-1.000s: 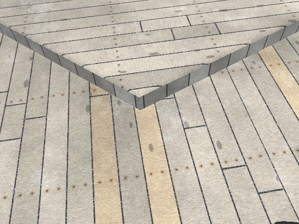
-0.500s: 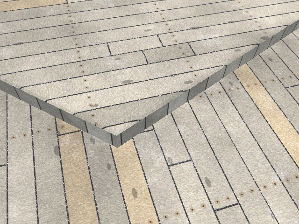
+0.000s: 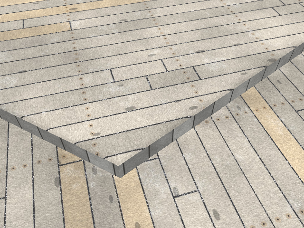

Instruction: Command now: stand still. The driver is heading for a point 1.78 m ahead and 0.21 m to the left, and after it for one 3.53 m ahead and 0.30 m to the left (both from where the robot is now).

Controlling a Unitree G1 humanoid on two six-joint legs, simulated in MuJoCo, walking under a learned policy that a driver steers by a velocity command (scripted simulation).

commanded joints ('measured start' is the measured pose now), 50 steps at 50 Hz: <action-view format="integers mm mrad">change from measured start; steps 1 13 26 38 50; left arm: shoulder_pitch -9 -17 -5 26 55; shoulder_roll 123 117 107 89 74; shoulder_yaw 31 27 15 2 -8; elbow -34 87 210 284 321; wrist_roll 0 -2 -4 -6 -8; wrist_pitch -11 -4 -2 -3 -2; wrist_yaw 5 15 21 23 25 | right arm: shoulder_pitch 3 15 69 133 191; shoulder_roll -107 -106 -84 -61 -41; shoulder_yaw -22 -18 -9 -3 0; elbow -16 56 95 107 109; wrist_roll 1 -1 -2 -1 1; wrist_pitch -2 -3 -10 -14 -17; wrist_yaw -7 -21 -28 -31 -32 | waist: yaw -2 -2 3 7 10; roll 1 2 7 8 7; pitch -79 -34 -3 7 11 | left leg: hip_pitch -25 -44 -68 -74 -73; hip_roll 48 47 43 38 35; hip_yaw -43 -44 -46 -43 -41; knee -68 -110 -147 -158 -156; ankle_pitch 292 201 124 121 149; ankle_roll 13 13 17 21 24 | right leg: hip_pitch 102 98 78 61 53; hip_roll -51 -31 -21 -19 -19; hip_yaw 45 23 11 7 5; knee -41 -82 -114 -124 -124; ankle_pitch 404 288 196 175 181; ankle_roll -43 -28 -18 -16 -16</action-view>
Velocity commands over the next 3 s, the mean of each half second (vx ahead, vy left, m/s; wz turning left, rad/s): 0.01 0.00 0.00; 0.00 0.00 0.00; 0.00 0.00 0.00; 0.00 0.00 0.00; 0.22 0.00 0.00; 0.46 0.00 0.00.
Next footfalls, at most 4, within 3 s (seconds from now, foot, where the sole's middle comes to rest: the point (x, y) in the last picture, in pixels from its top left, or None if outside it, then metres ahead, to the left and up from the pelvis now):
2.88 left None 0.49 0.08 -0.77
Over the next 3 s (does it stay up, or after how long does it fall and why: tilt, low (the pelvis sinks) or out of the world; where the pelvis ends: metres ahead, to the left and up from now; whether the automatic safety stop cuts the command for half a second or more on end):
stays up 0.36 -0.01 -0.01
